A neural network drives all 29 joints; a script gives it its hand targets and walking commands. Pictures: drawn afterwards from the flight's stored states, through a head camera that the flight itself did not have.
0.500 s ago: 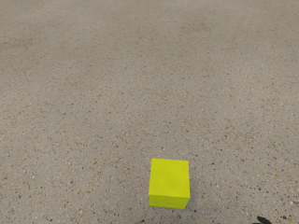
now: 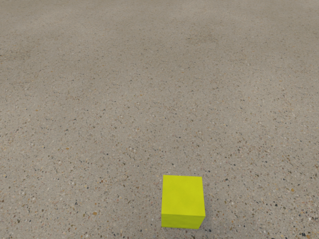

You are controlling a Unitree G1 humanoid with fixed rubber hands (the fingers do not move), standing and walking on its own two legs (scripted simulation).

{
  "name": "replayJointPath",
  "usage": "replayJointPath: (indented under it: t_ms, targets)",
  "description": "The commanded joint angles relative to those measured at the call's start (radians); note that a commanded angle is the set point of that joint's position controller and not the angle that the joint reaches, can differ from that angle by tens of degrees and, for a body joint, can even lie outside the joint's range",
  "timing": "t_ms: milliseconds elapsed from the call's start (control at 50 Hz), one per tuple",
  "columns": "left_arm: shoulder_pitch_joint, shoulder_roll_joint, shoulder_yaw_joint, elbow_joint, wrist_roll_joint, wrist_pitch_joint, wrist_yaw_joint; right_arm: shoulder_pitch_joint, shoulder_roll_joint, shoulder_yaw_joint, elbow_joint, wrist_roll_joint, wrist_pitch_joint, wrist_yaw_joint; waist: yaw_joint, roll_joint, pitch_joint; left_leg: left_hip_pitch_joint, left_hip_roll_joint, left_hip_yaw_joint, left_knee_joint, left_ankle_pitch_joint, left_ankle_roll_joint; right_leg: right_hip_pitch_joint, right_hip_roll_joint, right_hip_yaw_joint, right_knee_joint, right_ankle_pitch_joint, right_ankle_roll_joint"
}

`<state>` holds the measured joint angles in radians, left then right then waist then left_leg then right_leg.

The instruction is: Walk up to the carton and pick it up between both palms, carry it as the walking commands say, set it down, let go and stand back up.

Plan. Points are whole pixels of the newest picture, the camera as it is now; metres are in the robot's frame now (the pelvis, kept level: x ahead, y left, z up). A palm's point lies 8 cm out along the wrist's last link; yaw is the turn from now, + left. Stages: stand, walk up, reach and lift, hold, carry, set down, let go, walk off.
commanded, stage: walk up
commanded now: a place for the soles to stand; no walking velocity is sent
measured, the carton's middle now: (181, 202) +0.44 -0.09 -0.65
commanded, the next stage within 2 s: reach and lift in 0.74 s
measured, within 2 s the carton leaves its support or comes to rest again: neither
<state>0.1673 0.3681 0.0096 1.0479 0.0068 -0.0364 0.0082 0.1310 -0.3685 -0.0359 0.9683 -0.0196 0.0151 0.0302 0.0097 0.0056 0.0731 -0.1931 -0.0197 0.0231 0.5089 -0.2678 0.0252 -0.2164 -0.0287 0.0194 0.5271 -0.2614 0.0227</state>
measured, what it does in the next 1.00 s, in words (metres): stands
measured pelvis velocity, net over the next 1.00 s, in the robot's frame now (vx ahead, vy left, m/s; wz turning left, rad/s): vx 0.00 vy -0.01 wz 0.01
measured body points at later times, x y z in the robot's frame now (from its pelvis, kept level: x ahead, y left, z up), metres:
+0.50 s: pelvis +0.01 +0.00 +0.01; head +0.02 +0.00 +0.46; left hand +0.11 +0.31 -0.11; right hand +0.11 -0.31 -0.11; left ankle +0.01 +0.11 -0.74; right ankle +0.02 -0.13 -0.74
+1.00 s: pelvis +0.00 -0.01 -0.01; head +0.08 -0.02 +0.43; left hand +0.18 +0.26 -0.11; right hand +0.17 -0.30 -0.12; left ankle +0.01 +0.11 -0.74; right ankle +0.02 -0.13 -0.74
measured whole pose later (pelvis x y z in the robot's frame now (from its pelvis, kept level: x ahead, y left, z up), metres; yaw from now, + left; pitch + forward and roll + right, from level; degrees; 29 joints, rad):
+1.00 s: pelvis +0.00 -0.01 -0.01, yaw +1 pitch +0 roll +0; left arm 0.02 0.27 0.12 0.59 0.09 0.29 -0.06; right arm 0.06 -0.29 -0.15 0.57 -0.04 0.28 0.06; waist 0.00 0.02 0.18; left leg -0.32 0.00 0.00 0.63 -0.31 0.00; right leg -0.33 -0.01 0.00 0.64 -0.31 0.01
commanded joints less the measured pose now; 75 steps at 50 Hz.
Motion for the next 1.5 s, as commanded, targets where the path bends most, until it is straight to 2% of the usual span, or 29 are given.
replayJointPath:
  t_ms: [0,80,140,240,280,520,600,620,680,720,740,760,780,800,880,940,980,1000,1020,1040,1080,1140,1160,1200,1240,1260,1320,1340,1480]
  targets:
    - [-0.012,0.235,0.037,-0.038,-0.005,-0.018,0.01,-0.096,-0.2,-0.044,-0.07,0.013,-0.029,-0.014,0.005,-0.006,-0.091,-0.014,0.143,-0.137,-0.173,0.07,0.045,0.094,-0.065,0.034,-0.096,0.2,-0.053]
    - [-0.058,0.213,0.03,-0.02,-0.015,-0.012,0.013,-0.094,-0.195,-0.043,-0.033,0.015,-0.028,-0.016,0.0,0.044,-0.095,0.05,0.144,-0.111,-0.183,0.178,0.029,0.092,-0.08,0.039,-0.126,0.249,-0.049]
    - [-0.074,0.226,0.028,-0.011,-0.011,-0.011,0.014,-0.076,-0.208,-0.046,-0.008,0.017,-0.027,-0.017,-0.009,-0.021,-0.113,0.101,0.143,-0.09,-0.181,0.217,0.023,0.089,-0.079,0.042,-0.139,0.284,-0.057]
    - [-0.087,0.218,0.022,-0.001,-0.004,-0.01,0.011,-0.134,-0.202,-0.041,0.001,0.009,-0.025,-0.014,0.0,0.04,-0.08,0.066,0.136,-0.087,-0.207,0.129,0.015,0.088,-0.091,0.069,-0.178,0.269,-0.051]
    - [-0.105,0.235,0.024,0.012,-0.002,-0.008,0.014,-0.112,-0.198,-0.035,0.023,0.019,-0.025,-0.014,-0.015,-0.03,-0.116,0.092,0.14,-0.09,-0.212,0.128,0.005,0.1,-0.093,0.053,-0.179,0.278,-0.046]
    - [-0.108,0.218,0.027,0.005,-0.003,-0.008,0.012,-0.111,-0.2,-0.046,0.026,0.008,-0.022,-0.016,-0.009,-0.007,-0.117,0.125,0.138,-0.06,-0.203,0.209,0.013,0.079,-0.096,0.06,-0.185,0.289,-0.053]
    - [-0.103,0.217,0.024,0.014,0.002,-0.009,0.015,-0.101,-0.2,-0.054,0.021,0.013,-0.017,-0.013,-0.014,0.011,-0.097,0.121,0.145,-0.062,-0.207,0.16,0.013,0.072,-0.089,0.056,-0.199,0.269,-0.047]
    - [-0.105,0.223,0.028,0.011,0.004,-0.01,0.016,-0.103,-0.198,-0.048,0.02,0.007,-0.016,-0.013,-0.014,-0.034,-0.119,0.12,0.143,-0.064,-0.2,0.146,0.011,0.077,-0.092,0.059,-0.202,0.269,-0.055]
    - [-0.096,0.22,0.028,0.01,0.002,-0.004,0.013,-0.108,-0.203,-0.052,0.021,0.004,-0.016,-0.014,-0.008,0.035,-0.094,0.096,0.145,-0.076,-0.224,0.112,0.02,0.069,-0.083,0.054,-0.177,0.225,-0.05]
    - [-0.074,0.217,0.027,0.011,0.004,-0.005,0.015,-0.097,-0.192,-0.052,0.007,0.007,-0.015,-0.018,-0.015,-0.004,-0.102,0.108,0.148,-0.073,-0.207,0.105,0.023,0.069,-0.079,0.048,-0.187,0.219,-0.052]
    - [-0.377,0.063,0.069,-0.34,-0.042,0.064,-0.022,-0.345,-0.074,-0.079,-0.344,-0.014,0.046,0.003,-0.029,0.026,0.002,-0.12,0.015,-0.042,-0.083,-0.006,-0.043,-0.066,0.052,-0.057,-0.049,-0.014,-0.033]
    - [-0.293,0.096,0.101,-0.524,0.01,0.137,-0.036,-0.214,-0.126,-0.134,-0.356,-0.004,0.11,0.017,-0.039,0.043,-0.011,-0.125,0.026,-0.015,-0.106,-0.098,-0.041,0.011,0.075,-0.1,-0.02,-0.032,-0.01]
    - [-0.228,0.086,0.07,-0.493,0.014,0.199,-0.05,-0.173,-0.158,-0.12,-0.373,0.009,0.158,0.03,-0.059,0.014,-0.042,-0.116,0.046,-0.016,-0.102,-0.154,-0.019,0.047,0.095,-0.12,0.008,-0.027,-0.008]
    - [-0.208,0.1,0.079,-0.533,0.032,0.24,-0.052,-0.159,-0.174,-0.141,-0.444,-0.007,0.191,0.043,-0.052,0.061,-0.011,-0.152,0.053,-0.016,-0.121,-0.179,-0.019,0.085,0.1,-0.124,0.022,-0.03,0.003]
    - [-0.093,0.101,0.154,-0.507,0.08,0.327,-0.045,-0.057,-0.154,-0.175,-0.447,-0.023,0.263,0.036,-0.001,0.054,-0.051,-0.178,0.0,-0.005,-0.043,0.087,-0.038,0.068,0.097,-0.106,0.037,0.145,0.013]
    - [-0.116,0.101,0.195,-0.539,0.093,0.337,-0.063,-0.056,-0.073,-0.177,-0.511,-0.022,0.257,0.029,-0.006,-0.089,-0.193,-0.043,-0.033,-0.007,0.06,0.149,-0.037,-0.026,0.079,-0.046,0.025,0.176,0.019]
    - [-0.165,0.108,0.199,-0.58,0.105,0.317,-0.073,-0.086,-0.044,-0.17,-0.544,-0.028,0.253,0.016,0.007,-0.063,-0.156,-0.114,-0.038,0.006,0.079,0.14,-0.034,-0.008,0.065,-0.026,0.032,0.191,0.015]
    - [-0.154,0.067,0.148,-0.568,0.063,0.318,-0.078,-0.088,-0.045,-0.17,-0.556,-0.026,0.257,0.015,-0.032,-0.085,-0.166,-0.11,-0.037,0.005,0.103,0.128,-0.045,-0.04,0.08,-0.064,0.063,0.184,0.025]
    - [-0.224,0.089,0.166,-0.6,0.074,0.312,-0.081,-0.112,-0.018,-0.15,-0.541,-0.014,0.261,0.007,-0.011,-0.046,-0.126,-0.129,-0.041,0.006,0.14,0.106,-0.047,-0.134,0.067,-0.041,0.073,0.126,0.024]
    - [-0.238,0.087,0.18,-0.579,0.089,0.314,-0.083,-0.123,-0.039,-0.165,-0.547,-0.028,0.258,0.004,-0.033,-0.011,-0.171,-0.117,-0.028,0.001,0.155,0.126,-0.053,-0.155,0.06,-0.049,0.083,0.143,0.018]
    - [-0.273,0.108,0.188,-0.622,0.072,0.3,-0.077,-0.172,-0.026,-0.159,-0.591,-0.003,0.246,-0.007,0.005,-0.016,-0.319,-0.207,-0.046,-0.009,0.199,0.241,-0.05,-0.1,0.048,-0.04,0.134,0.288,0.023]
    - [-0.3,0.109,0.167,-0.595,0.054,0.283,-0.078,-0.189,-0.014,-0.15,-0.612,0.015,0.237,-0.026,-0.015,-0.085,-0.378,-0.306,-0.048,-0.011,0.26,0.24,-0.045,-0.122,0.053,-0.03,0.208,0.387,0.034]
    - [-0.315,0.122,0.187,-0.607,0.066,0.289,-0.073,-0.189,-0.009,-0.15,-0.574,0.03,0.246,-0.027,-0.002,-0.015,-0.387,-0.323,-0.046,-0.016,0.265,0.225,-0.047,-0.137,0.046,-0.019,0.215,0.354,0.024]
    - [-0.383,0.134,0.184,-0.595,0.058,0.289,-0.076,-0.25,-0.025,-0.166,-0.607,0.026,0.25,-0.038,-0.038,-0.043,-0.456,-0.343,-0.036,-0.033,0.308,0.244,-0.038,-0.203,0.056,-0.018,0.244,0.345,0.027]
    - [-0.411,0.071,0.148,-0.597,0.028,0.308,-0.067,-0.272,-0.006,-0.144,-0.559,0.048,0.261,-0.036,-0.034,0.042,-0.485,-0.355,-0.041,-0.029,0.312,0.235,-0.054,-0.28,0.054,-0.024,0.256,0.281,0.007]
    - [-0.45,0.122,0.189,-0.584,0.05,0.303,-0.069,-0.302,0.019,-0.147,-0.57,0.046,0.259,-0.031,-0.006,0.037,-0.488,-0.372,-0.039,-0.036,0.326,0.215,-0.039,-0.298,0.052,-0.027,0.275,0.253,0.017]
    - [-0.579,0.079,0.14,-0.605,0.016,0.32,-0.061,-0.4,-0.037,-0.182,-0.568,0.035,0.266,-0.041,-0.067,0.025,-0.506,-0.442,-0.04,-0.035,0.334,0.115,-0.048,-0.336,0.057,-0.025,0.282,0.183,-0.002]
    - [-0.571,0.089,0.172,-0.603,0.023,0.32,-0.063,-0.424,-0.021,-0.181,-0.583,0.031,0.271,-0.044,-0.05,-0.015,-0.53,-0.47,-0.037,-0.031,0.352,0.134,-0.041,-0.322,0.057,-0.014,0.296,0.215,0.008]
    - [-0.812,0.091,0.177,-0.572,-0.004,0.351,-0.031,-0.703,-0.021,-0.186,-0.535,0.068,0.285,-0.027,-0.036,0.032,-0.655,-0.494,-0.028,-0.041,0.343,0.021,-0.039,-0.439,0.052,-0.058,0.315,0.041,0.0]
